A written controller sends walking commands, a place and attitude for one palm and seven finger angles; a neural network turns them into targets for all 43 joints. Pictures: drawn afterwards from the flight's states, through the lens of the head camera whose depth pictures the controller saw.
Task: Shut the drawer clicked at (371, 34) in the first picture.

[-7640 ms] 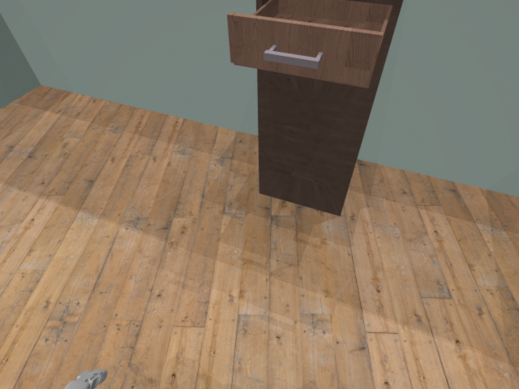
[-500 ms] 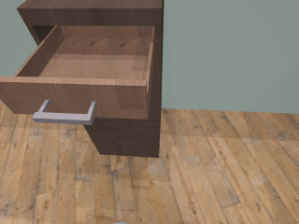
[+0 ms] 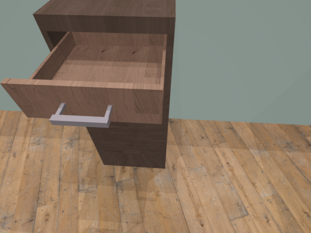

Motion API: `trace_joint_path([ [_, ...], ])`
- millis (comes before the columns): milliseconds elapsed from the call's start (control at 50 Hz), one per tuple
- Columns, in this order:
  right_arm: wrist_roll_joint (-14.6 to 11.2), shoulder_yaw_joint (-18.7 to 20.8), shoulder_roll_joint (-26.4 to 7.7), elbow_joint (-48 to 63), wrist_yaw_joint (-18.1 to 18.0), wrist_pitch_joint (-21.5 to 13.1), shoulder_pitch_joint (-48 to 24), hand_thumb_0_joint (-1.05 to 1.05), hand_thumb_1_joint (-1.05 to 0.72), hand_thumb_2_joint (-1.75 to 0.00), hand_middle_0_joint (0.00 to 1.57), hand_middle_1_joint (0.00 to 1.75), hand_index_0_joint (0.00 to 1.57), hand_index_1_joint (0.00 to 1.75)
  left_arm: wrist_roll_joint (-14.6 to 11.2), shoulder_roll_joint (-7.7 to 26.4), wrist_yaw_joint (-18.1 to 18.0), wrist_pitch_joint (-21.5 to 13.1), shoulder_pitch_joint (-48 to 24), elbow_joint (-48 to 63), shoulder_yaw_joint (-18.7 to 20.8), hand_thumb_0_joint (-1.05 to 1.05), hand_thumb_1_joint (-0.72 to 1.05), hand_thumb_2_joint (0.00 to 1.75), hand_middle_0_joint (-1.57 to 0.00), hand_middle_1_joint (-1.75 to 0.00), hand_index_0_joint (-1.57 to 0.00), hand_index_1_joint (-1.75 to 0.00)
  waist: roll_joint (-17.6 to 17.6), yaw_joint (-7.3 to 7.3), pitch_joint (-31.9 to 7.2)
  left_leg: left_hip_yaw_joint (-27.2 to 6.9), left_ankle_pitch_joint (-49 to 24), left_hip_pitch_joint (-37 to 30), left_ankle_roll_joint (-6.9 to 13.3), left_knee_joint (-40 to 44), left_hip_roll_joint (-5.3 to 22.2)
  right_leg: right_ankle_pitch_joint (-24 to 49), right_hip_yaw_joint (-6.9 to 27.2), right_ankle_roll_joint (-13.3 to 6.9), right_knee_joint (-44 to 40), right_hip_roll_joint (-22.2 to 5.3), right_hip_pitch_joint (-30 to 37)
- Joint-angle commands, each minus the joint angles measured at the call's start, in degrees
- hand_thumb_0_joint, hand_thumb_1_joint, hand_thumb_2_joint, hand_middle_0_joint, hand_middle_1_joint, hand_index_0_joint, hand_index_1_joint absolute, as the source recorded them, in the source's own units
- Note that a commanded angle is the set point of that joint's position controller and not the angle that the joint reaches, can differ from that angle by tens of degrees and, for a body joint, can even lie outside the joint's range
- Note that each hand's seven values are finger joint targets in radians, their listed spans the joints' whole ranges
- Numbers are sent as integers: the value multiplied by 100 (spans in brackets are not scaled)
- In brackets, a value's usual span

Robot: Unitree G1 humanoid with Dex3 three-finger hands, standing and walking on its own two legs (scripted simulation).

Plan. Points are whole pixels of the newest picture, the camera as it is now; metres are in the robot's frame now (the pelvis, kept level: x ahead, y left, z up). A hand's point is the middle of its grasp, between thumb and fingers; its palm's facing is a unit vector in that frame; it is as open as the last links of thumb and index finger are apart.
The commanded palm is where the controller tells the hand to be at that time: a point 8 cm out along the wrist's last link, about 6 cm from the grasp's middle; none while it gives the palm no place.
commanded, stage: look again from close up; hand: left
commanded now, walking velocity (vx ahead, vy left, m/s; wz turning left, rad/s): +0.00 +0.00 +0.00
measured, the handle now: (83, 114) +0.36 +0.21 +0.13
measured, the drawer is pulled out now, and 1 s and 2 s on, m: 0.26 0.26 0.26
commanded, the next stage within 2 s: raise the hand and make a fist in 0.40 s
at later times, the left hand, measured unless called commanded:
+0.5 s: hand out of the picture +0.03 +0.20 -0.17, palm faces +0.03 -0.98 -0.20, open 7.3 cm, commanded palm +0.11 +0.25 -0.07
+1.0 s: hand (76, 230) +0.13 +0.19 -0.01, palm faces +0.18 -0.98 -0.08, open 5.5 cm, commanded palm +0.12 +0.23 +0.03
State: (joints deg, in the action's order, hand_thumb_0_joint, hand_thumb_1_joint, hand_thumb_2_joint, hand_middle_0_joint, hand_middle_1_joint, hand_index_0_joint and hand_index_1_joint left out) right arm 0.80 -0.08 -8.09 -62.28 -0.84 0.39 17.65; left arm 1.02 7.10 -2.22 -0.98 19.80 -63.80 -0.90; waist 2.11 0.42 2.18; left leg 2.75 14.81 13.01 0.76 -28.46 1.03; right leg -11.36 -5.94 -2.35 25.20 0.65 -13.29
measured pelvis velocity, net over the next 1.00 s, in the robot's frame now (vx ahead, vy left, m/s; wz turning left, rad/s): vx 0.02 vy -0.01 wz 0.02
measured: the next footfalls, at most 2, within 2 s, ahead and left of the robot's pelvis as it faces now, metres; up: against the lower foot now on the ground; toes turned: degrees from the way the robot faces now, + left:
none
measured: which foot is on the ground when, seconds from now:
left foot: down 0.00-1.00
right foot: down 0.00-1.00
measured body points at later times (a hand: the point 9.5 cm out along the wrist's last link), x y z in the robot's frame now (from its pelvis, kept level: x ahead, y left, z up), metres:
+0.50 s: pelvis +0.02 +0.03 +0.00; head +0.03 +0.03 +0.45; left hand +0.03 +0.25 -0.16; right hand +0.01 -0.19 -0.16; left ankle +0.00 +0.11 -0.74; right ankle +0.03 -0.09 -0.74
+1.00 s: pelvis +0.02 -0.01 -0.04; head +0.04 +0.01 +0.41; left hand +0.12 +0.24 +0.00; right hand +0.27 -0.23 -0.06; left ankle +0.01 +0.11 -0.74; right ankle +0.03 -0.10 -0.74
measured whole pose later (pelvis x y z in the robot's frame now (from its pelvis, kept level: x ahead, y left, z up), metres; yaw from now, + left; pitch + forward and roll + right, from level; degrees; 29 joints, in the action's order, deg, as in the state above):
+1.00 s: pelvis +0.02 -0.01 -0.04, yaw +1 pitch +6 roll -1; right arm -1.3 3.4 -14.2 -25.3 -0.3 -10.8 7.8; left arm -12.1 11.7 10.0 -20.6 44.2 10.3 7.0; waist -1.2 4.3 -5.0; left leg 1.4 27.0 30.5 0.7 -51.0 0.9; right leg -25.0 -7.1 -2.6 49.7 -1.0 -31.2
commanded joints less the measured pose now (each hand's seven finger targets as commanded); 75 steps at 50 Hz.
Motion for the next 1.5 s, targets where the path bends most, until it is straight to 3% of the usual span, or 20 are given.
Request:
trace_joint_path([
  [0,20,22,-351,334,15,-151,610,0,-90,-90,20,30,20,30,-27,821,-29,-184,-123,434,171,0,90,90,-20,-30,-20,-30,-406,-294,-214,-356,-57,-156,44,74,231,-1266,1053,-252,-700,-998,-540],
  [160,10,-31,-508,289,-45,-279,456,0,-90,-90,20,30,20,30,-54,550,9,-81,145,350,108,0,90,90,-20,-30,-20,-30,-257,13,426,-789,-61,664,214,1054,463,-296,691,-40,-133,-626,136],
  [460,-6,-37,-510,-4,-82,-290,310,0,-90,-90,20,30,20,30,-51,595,-1,-37,10,316,122,0,90,90,-20,-30,-20,-30,-223,10,215,-602,-721,80,185,1079,451,341,652,52,-244,-730,382],
  [480,-85,15,-789,402,-45,-286,-224,0,-90,-90,20,30,20,30,19,816,-223,-87,362,83,102,0,90,90,-20,-30,-20,-30,-852,174,292,-446,-1328,314,44,63,600,1862,829,114,-120,-925,183],
  [500,-341,181,-1739,2503,-247,-1128,-328,0,-90,-90,20,30,20,30,-1101,2210,-143,-1320,-4113,9098,1091,0,90,90,-22,-32,-22,-32,443,-571,-2564,-516,-1496,-1180,-41,578,-43,1240,401,73,190,-278,538],
  [520,-282,-51,-1243,2202,-444,-1704,-748,0,-90,-90,20,30,20,30,-691,1784,-289,-983,-1364,7758,842,0,90,90,-24,-34,-24,-34,1236,12,-2388,-433,-2017,-1456,-167,770,203,118,286,-54,565,-139,303],
  [540,-305,30,-1254,1867,-482,-1927,-690,0,-90,-90,20,30,20,30,-789,1378,-618,-682,-1090,7332,581,0,90,90,-26,-37,-26,-37,1398,-104,-2012,-419,-1658,-960,-337,835,188,-385,166,9,735,-143,45],
  [560,-343,36,-932,1749,-377,-1932,-445,0,-90,-90,20,30,20,30,-767,-77,-598,-103,681,6267,-292,0,90,90,-28,-39,-28,-39,814,-173,-1266,-571,-1199,-675,-294,955,229,-545,109,75,680,-137,-411],
  [620,-265,180,-1304,2547,-322,-2233,-704,0,-90,-90,20,30,20,30,-940,162,-339,-734,68,7618,-175,0,90,90,-34,-45,-34,-45,-10,-295,-126,-734,-156,401,-169,446,66,-505,-22,81,395,-159,-701],
  [680,-183,362,-1251,3076,-72,-2177,-841,0,-90,-90,20,30,20,30,-1090,-324,348,-1481,2204,6770,-165,0,90,90,-40,-52,-40,-52,-1650,148,-201,-583,-647,1057,-156,-280,29,-528,-217,87,879,-7,-1047],
  [720,-162,484,-1287,3295,147,-1972,-1027,0,-90,-90,20,30,20,30,-1265,-241,1065,-2154,2998,6384,157,0,90,90,-44,-56,-44,-56,-1950,266,-196,-365,-631,1592,-253,-700,-54,-246,-218,64,1277,15,-1242],
  [760,-155,594,-1395,3709,327,-1727,-1279,0,-90,-90,20,30,20,30,-1341,345,1724,-2683,3250,6434,750,0,90,90,-48,-60,-48,-60,-1223,357,-306,-177,-688,1705,-310,-984,-193,168,-114,-46,1585,-55,-1093],
  [840,-206,541,-1240,4317,194,-1324,-1471,0,-90,-90,20,30,20,30,-1292,1239,1626,-2347,2536,8261,1478,0,90,90,-56,-69,-56,-69,352,556,-1135,44,-639,1763,-125,-1184,-272,404,134,-68,1975,-97,-854],
  [940,-192,415,-1013,4343,13,-1305,-670,0,-90,-90,20,30,20,30,-1591,983,1071,-2923,1304,10173,1280,0,90,90,-66,-80,-66,-80,419,-30,-1906,-227,-888,1278,53,-1731,-142,619,384,79,1889,38,-1277],
  [1000,-277,281,-1132,4153,-31,-1638,-736,0,-90,-90,20,30,20,30,-1607,572,1438,-3315,910,9962,438,0,90,90,-72,-86,-72,-86,289,-447,-1233,-396,-224,1419,159,-1885,-98,-153,447,109,1653,9,-1891],
  [1060,-341,227,-1292,3956,-136,-1897,-746,0,-90,-90,20,30,20,30,-1595,807,1922,-3090,320,9372,338,0,90,90,-78,-93,-78,-93,-178,-662,-844,-526,332,1670,203,-1946,-71,-900,670,166,1257,-72,-1983],
  [1140,-492,261,-1250,4042,-281,-1877,-1066,0,-90,-90,20,30,20,30,-1563,1724,2283,-1761,1412,8261,1429,0,90,90,-86,-101,-86,-101,-670,-52,-1336,-395,230,1756,155,-1637,-127,-1100,1121,274,763,-370,-904],
  [1240,-560,57,-813,4242,-405,-1621,-1589,0,-90,-90,20,30,20,30,-2272,1638,1632,-823,1934,9141,2547,0,90,90,-96,-112,-96,-112,-939,549,-1731,-388,-427,1483,10,-1202,-132,811,983,453,862,-497,426],
  [1360,-509,73,-904,4140,-171,-2154,-1143,0,-90,-90,20,30,20,30,-2146,1302,1600,-1442,2465,10365,1972,0,90,90,-108,-125,-108,-125,-114,365,-1395,-284,-1184,966,23,-954,-144,2462,648,519,1039,-332,194],
  [1480,-610,93,-1176,3934,-366,-2731,-969,0,-90,-90,20,30,20,30,-2181,1414,2046,-1194,1497,10172,1615,0,90,90,-120,-138,-120,-138,-513,121,-773,-408,-272,633,106,-688,-108,63,684,371,317,-174,-489],
])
